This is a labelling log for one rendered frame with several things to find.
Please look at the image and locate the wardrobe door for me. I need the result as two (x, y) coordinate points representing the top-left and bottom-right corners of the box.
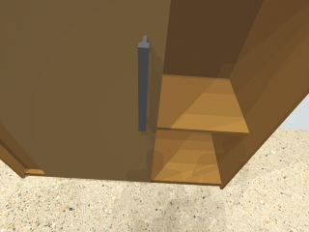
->
(0, 0), (171, 183)
(0, 123), (41, 170)

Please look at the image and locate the handle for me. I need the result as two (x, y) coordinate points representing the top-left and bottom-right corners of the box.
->
(137, 36), (150, 131)

